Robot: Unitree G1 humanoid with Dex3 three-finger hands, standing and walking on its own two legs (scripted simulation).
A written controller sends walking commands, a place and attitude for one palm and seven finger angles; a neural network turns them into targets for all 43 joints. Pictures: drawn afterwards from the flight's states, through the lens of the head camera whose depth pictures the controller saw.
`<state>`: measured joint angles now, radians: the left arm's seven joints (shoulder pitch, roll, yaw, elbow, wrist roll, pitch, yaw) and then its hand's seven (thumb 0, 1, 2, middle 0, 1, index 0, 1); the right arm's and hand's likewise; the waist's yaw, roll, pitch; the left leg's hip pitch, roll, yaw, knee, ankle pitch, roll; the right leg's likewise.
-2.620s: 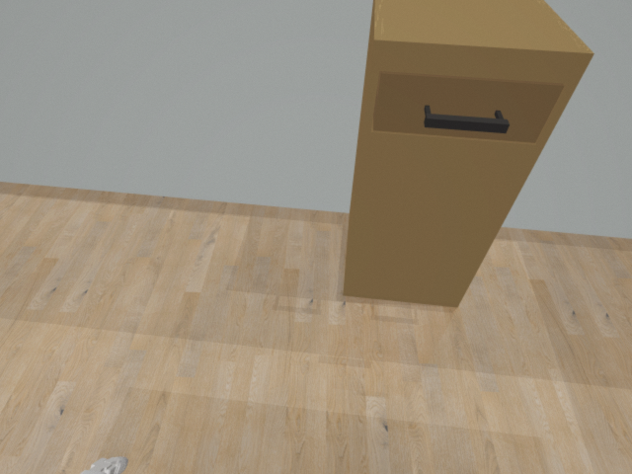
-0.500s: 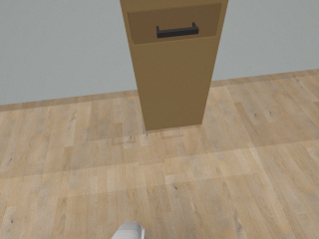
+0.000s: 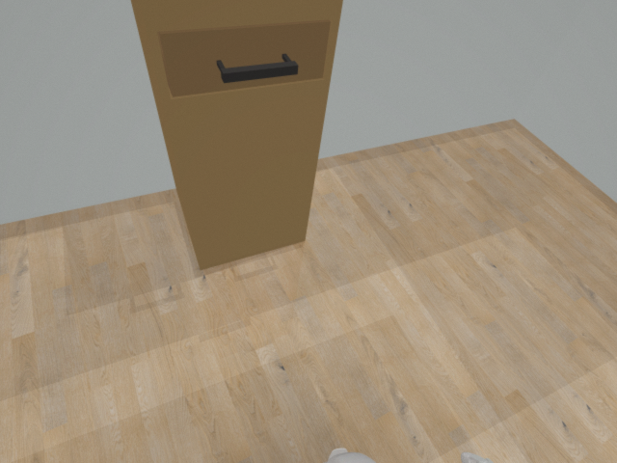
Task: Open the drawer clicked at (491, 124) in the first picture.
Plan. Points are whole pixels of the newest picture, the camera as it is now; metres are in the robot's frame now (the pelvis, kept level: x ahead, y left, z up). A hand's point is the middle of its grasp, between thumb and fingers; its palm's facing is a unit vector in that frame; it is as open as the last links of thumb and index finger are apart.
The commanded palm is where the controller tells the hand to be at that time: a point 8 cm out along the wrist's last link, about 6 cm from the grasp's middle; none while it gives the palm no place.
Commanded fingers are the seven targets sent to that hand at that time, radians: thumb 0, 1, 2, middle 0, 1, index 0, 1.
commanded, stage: walk to a spot facing it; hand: left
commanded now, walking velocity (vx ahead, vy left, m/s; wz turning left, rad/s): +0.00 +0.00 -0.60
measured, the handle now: (257, 66) +0.90 +0.20 +0.03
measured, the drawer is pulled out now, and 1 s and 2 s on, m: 0.00 0.00 0.00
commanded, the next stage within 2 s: none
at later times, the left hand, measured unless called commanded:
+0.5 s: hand (226, 440) +0.17 +0.12 -0.17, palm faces -0.37 -0.90 -0.23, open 7.4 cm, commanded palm none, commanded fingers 0.00 0.90 0.90 -0.20 -0.30 -0.20 -0.30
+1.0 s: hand (203, 429) +0.19 +0.16 -0.18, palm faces -0.52 -0.84 -0.17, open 7.4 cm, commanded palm none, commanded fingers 0.00 0.90 0.90 -0.20 -0.30 -0.20 -0.30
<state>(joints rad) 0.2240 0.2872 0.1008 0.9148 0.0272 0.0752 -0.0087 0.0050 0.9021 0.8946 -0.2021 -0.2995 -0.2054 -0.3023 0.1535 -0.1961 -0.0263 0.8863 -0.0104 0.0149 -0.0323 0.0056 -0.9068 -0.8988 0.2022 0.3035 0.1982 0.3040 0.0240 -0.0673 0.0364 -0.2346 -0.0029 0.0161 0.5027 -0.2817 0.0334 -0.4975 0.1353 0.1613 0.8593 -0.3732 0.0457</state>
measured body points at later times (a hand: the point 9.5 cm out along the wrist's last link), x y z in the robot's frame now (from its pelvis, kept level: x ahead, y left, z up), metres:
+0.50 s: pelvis -0.02 -0.01 -0.02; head +0.02 -0.03 +0.43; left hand +0.19 +0.17 -0.15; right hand -0.13 -0.25 -0.17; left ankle -0.01 +0.10 -0.73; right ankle -0.06 -0.12 -0.74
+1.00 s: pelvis +0.06 +0.00 +0.00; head +0.08 +0.03 +0.45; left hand +0.22 +0.21 -0.17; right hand -0.01 -0.26 -0.11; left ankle +0.12 +0.08 -0.74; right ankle -0.05 -0.10 -0.67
